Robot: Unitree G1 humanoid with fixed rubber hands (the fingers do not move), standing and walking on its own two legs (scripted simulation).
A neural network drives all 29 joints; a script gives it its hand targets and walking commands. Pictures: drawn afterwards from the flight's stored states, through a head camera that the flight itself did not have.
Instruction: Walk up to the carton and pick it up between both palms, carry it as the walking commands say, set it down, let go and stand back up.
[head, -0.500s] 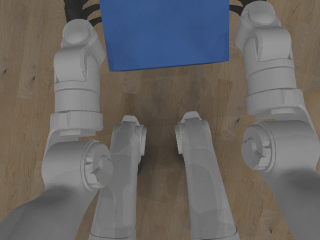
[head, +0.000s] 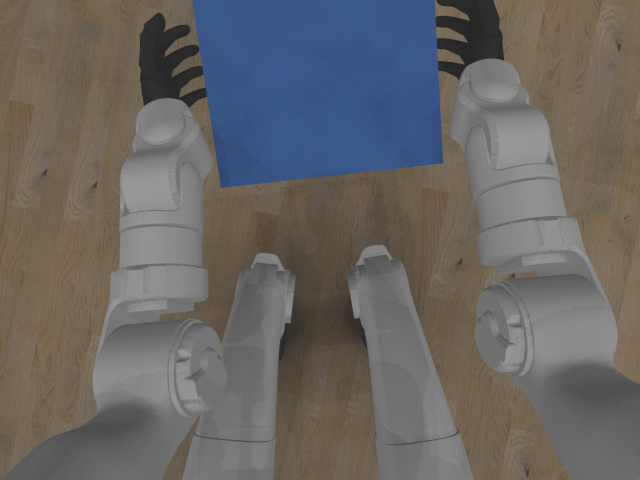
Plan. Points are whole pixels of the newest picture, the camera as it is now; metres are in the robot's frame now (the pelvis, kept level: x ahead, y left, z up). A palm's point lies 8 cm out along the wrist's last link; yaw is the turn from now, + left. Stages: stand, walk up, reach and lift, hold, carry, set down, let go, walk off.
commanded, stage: reach and lift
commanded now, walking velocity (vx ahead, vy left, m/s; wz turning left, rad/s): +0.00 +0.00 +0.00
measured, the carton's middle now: (321, 94) +0.53 +0.00 -0.14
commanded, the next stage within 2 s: none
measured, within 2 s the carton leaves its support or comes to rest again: neither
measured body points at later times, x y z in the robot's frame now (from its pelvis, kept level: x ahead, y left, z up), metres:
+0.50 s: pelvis +0.00 +0.01 +0.06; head +0.26 -0.01 +0.42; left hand +0.48 +0.16 +0.01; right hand +0.50 -0.16 +0.00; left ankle +0.14 +0.13 -0.54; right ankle +0.16 -0.10 -0.54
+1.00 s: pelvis +0.07 +0.00 +0.13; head +0.15 -0.02 +0.57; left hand +0.46 +0.16 +0.14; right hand +0.48 -0.16 +0.13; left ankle +0.14 +0.13 -0.54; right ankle +0.16 -0.10 -0.54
